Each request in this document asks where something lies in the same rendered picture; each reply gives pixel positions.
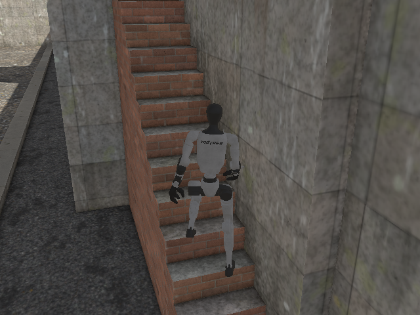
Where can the stairs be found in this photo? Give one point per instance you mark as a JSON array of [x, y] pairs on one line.
[[161, 93]]

